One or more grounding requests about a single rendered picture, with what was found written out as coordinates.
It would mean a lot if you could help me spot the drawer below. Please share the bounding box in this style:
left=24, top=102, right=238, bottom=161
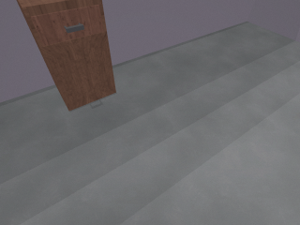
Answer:
left=30, top=5, right=104, bottom=46

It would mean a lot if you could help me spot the handle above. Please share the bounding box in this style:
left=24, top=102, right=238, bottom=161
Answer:
left=64, top=23, right=84, bottom=33

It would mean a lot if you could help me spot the cabinet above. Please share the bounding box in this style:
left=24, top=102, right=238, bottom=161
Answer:
left=16, top=0, right=116, bottom=111

